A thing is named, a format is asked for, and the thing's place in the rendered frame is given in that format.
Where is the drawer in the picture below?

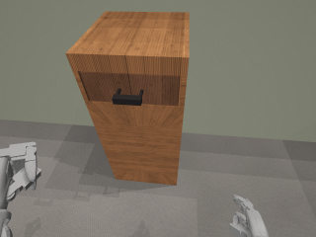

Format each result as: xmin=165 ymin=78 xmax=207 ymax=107
xmin=79 ymin=71 xmax=181 ymax=107

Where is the robot left hand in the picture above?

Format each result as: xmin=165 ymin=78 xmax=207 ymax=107
xmin=0 ymin=142 xmax=41 ymax=209

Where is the robot left forearm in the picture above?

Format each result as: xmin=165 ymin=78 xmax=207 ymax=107
xmin=0 ymin=208 xmax=13 ymax=237

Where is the robot right hand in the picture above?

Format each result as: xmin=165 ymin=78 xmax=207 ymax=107
xmin=229 ymin=195 xmax=270 ymax=237

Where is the handle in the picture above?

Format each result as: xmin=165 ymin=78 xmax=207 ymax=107
xmin=112 ymin=88 xmax=143 ymax=106

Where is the cabinet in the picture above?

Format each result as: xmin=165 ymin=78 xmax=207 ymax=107
xmin=65 ymin=11 xmax=190 ymax=186

